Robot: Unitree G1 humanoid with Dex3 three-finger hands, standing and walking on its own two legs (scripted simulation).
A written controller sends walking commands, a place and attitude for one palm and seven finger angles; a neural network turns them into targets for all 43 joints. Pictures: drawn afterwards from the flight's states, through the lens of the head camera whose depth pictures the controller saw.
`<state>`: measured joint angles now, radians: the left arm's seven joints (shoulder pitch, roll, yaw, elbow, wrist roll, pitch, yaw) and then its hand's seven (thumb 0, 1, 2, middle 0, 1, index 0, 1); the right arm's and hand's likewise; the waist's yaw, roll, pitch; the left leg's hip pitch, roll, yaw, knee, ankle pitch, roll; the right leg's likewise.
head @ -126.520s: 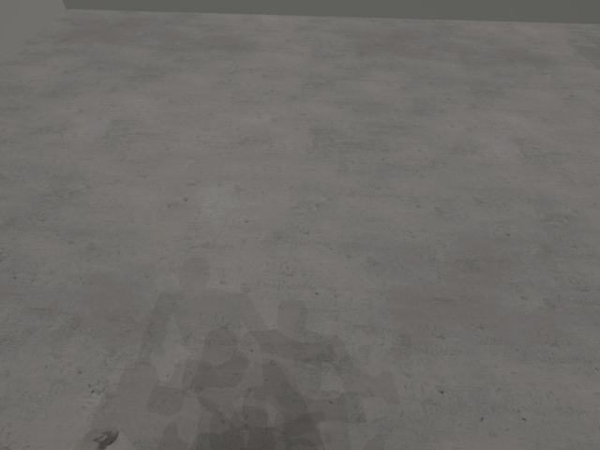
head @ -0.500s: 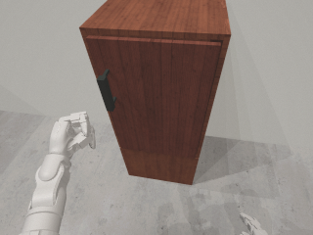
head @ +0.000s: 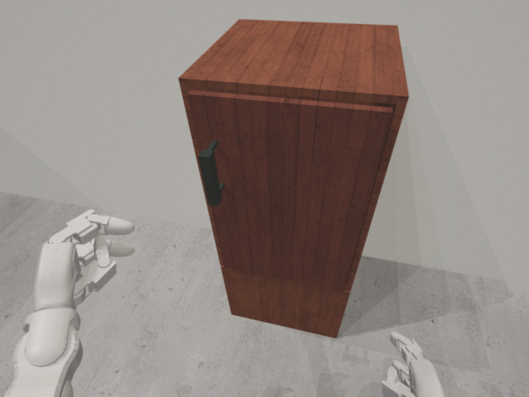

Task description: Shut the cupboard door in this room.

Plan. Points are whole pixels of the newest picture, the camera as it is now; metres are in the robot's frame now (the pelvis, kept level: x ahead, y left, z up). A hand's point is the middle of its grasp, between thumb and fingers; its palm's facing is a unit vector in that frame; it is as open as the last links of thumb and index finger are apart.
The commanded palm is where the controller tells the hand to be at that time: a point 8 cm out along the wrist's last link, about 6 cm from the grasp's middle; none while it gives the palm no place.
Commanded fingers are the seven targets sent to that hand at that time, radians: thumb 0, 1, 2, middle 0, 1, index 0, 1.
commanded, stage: draw the hand back to the body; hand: left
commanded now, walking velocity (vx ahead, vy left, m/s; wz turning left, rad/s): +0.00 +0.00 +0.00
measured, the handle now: (214, 173) +0.55 +0.18 +0.03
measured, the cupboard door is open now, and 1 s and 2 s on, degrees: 0 0 0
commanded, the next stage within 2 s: step back with the hand held close in 0.66 s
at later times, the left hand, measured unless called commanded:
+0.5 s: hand (59, 281) +0.19 +0.27 +0.16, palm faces +0.50 -0.78 -0.38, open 7.2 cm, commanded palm +0.15 +0.30 +0.17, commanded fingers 0.00 0.90 0.90 -0.20 -0.30 -0.20 -0.30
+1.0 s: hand (61, 282) +0.19 +0.27 +0.15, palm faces +0.43 -0.78 -0.46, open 7.4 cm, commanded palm +0.14 +0.31 +0.17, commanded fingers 0.00 0.90 0.90 -0.20 -0.30 -0.20 -0.30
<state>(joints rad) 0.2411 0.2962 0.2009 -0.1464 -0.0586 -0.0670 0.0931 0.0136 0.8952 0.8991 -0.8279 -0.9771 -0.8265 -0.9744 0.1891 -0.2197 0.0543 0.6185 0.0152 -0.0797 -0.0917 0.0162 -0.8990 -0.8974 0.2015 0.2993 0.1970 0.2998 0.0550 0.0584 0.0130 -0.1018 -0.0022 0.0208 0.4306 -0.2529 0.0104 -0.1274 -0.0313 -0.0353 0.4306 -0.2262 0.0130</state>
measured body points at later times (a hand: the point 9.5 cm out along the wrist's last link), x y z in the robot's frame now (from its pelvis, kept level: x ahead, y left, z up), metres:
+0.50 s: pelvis +0.01 +0.00 +0.00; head -0.02 -0.03 +0.45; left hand +0.16 +0.31 +0.18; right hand +0.20 -0.22 -0.09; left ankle -0.01 +0.11 -0.74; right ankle +0.01 -0.13 -0.74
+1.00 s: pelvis +0.00 +0.00 +0.00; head +0.00 -0.02 +0.45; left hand +0.17 +0.31 +0.18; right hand +0.18 -0.24 -0.09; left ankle -0.01 +0.11 -0.74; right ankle +0.01 -0.13 -0.74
